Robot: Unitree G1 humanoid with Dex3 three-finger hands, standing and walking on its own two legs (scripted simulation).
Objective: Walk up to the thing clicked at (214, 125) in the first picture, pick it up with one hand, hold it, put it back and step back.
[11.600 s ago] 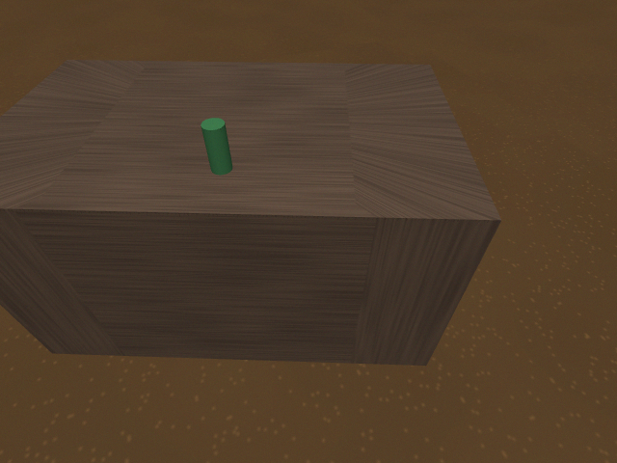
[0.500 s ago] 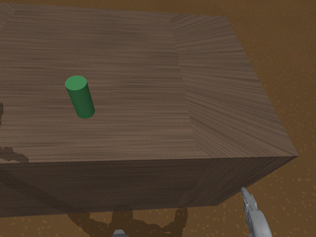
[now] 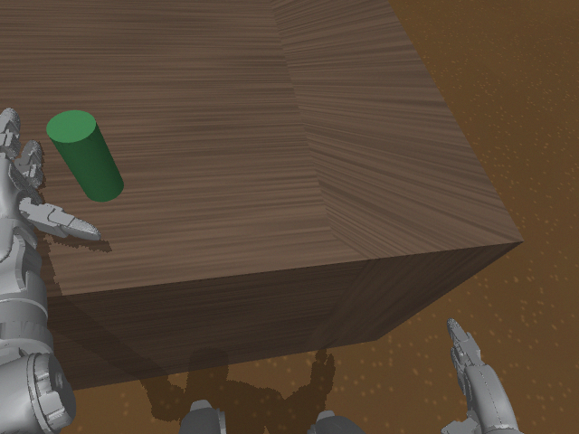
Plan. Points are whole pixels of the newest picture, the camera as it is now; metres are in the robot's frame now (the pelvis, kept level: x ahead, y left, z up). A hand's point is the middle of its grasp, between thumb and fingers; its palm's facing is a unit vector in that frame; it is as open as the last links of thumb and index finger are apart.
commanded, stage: close in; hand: left
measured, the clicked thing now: (89, 159) +0.49 +0.23 +0.06
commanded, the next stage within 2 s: rest palm in 0.22 s
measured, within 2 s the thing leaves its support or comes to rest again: leaves its support in 1.58 s
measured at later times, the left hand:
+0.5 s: hand (94, 181) +0.46 +0.22 +0.06, palm faces +0.19 -0.98 +0.02, open 17.5 cm
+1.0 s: hand (95, 170) +0.48 +0.22 +0.06, palm faces +0.19 -0.98 +0.00, open 10.6 cm
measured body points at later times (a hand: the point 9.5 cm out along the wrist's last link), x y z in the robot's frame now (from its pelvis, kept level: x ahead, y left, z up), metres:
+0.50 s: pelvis +0.00 +0.00 +0.00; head +0.10 +0.03 +0.44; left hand +0.44 +0.27 +0.06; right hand +0.16 -0.25 -0.02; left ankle +0.05 +0.12 -0.66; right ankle -0.03 -0.16 -0.66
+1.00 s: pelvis +0.00 +0.00 +0.00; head +0.11 +0.04 +0.44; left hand +0.46 +0.28 +0.06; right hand +0.15 -0.26 -0.02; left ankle +0.05 +0.12 -0.66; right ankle -0.03 -0.16 -0.66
